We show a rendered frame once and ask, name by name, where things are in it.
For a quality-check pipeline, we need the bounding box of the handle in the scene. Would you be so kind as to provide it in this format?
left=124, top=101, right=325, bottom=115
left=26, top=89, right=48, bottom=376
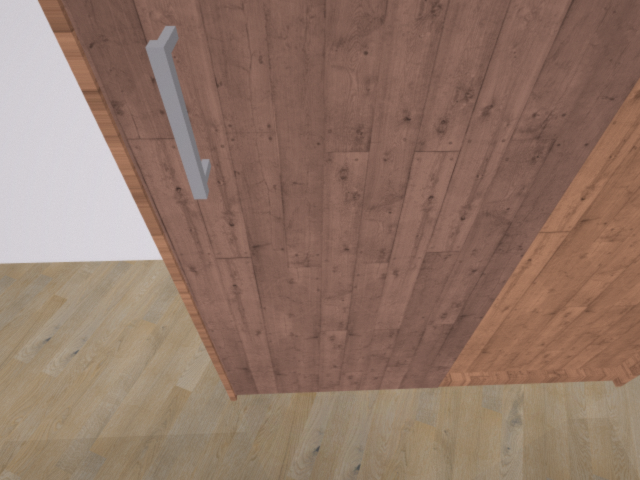
left=145, top=26, right=211, bottom=199

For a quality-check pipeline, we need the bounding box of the wardrobe door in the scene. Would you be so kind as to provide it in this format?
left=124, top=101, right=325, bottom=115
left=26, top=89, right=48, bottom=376
left=448, top=78, right=640, bottom=373
left=61, top=0, right=640, bottom=395

